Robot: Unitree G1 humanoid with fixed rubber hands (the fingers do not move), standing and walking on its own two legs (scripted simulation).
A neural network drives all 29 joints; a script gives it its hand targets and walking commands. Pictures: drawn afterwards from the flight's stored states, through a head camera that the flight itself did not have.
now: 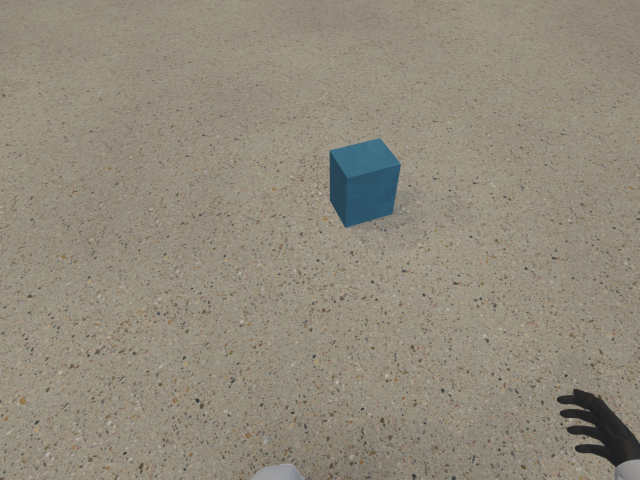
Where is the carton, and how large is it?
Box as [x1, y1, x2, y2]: [330, 138, 400, 227]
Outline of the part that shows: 379,138 330,150 330,201 345,227 387,215 392,212 400,163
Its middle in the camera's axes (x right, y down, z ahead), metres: +0.18 -0.22 +1.62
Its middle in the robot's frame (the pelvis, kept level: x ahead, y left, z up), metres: +1.29 -0.03 -0.62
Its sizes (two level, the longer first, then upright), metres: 0.225 0.183 0.278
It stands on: the floor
